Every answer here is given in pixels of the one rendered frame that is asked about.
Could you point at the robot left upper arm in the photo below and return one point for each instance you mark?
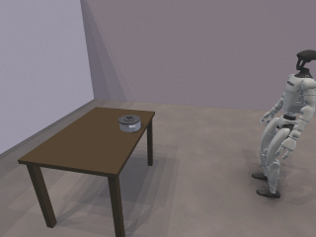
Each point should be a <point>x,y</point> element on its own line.
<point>308,87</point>

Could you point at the left robot hand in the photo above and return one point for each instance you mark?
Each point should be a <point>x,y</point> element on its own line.
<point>289,144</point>

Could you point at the pot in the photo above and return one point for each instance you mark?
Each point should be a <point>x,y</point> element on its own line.
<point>130,127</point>

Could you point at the right robot forearm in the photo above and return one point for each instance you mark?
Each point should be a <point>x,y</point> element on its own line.
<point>277,106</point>

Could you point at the right robot hand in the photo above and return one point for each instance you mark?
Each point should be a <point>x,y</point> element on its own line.
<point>269,117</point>

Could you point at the table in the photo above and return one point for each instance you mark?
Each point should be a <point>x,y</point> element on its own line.
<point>94,145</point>

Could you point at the lid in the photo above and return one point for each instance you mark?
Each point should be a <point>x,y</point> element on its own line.
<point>133,120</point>

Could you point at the left robot forearm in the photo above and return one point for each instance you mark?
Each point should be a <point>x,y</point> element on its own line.
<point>301,123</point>

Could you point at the robot torso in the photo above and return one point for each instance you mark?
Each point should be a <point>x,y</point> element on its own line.
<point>293,102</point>

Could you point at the robot right foot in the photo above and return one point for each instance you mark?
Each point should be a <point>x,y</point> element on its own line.
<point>259,176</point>

